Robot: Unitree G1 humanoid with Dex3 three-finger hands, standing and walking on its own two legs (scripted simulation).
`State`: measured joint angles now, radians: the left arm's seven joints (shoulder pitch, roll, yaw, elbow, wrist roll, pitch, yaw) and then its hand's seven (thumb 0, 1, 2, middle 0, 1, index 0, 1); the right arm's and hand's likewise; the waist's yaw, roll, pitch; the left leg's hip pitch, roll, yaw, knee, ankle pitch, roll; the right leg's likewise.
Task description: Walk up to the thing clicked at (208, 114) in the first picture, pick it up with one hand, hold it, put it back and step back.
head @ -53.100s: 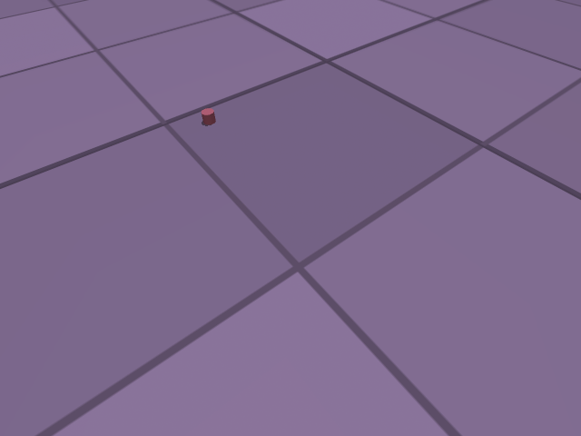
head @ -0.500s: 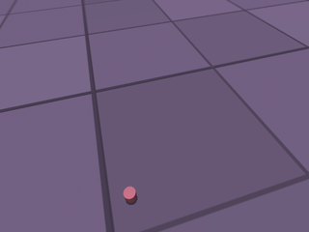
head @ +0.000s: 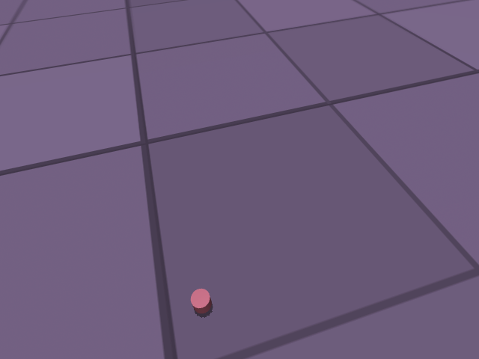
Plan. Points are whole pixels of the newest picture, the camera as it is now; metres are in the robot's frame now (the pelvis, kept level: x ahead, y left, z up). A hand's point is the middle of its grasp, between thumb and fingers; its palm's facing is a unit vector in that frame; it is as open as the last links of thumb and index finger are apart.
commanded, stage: stand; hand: left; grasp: from above
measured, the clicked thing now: (201, 301) +0.45 +0.21 -0.75
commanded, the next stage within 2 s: step back in 0.04 s
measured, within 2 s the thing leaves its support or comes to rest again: neither
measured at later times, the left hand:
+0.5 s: hand out of the picture +0.08 +0.33 -0.18, palm faces -0.03 -0.94 -0.35, open 7.4 cm
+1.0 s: hand out of the picture -0.04 +0.32 -0.15, palm faces -0.05 -0.91 -0.41, open 7.4 cm
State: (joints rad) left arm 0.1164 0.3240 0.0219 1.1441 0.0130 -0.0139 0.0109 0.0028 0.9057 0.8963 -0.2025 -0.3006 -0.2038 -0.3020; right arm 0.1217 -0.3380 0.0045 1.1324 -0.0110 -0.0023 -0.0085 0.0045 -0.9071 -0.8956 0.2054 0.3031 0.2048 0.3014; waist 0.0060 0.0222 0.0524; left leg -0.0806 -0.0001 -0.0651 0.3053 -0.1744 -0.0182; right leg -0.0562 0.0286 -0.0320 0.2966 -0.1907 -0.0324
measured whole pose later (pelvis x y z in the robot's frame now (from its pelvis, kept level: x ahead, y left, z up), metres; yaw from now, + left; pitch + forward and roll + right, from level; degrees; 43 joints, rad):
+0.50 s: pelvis -0.06 +0.07 -0.01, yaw +0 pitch -1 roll -2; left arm 0.03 0.39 0.07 0.90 0.01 0.07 0.03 0.00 0.91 0.90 -0.20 -0.30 -0.20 -0.30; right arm 0.16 -0.34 -0.05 0.94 -0.03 0.03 0.00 0.00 -0.91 -0.90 0.21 0.30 0.20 0.30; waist -0.03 -0.04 0.22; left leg -0.24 -0.02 -0.04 0.57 -0.31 0.04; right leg -0.43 0.09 0.14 0.99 -0.56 -0.01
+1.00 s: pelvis -0.15 +0.06 -0.02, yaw -4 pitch -2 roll +2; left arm 0.17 0.34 0.07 0.84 0.03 0.04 0.01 0.00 0.90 0.90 -0.20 -0.30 -0.21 -0.30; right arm 0.13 -0.39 -0.04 0.87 0.01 0.06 -0.02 0.00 -0.91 -0.90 0.21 0.30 0.21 0.30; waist 0.02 0.01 0.16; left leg -0.43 -0.12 -0.13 1.14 -0.51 0.00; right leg -0.28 0.02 0.05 0.58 -0.26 -0.04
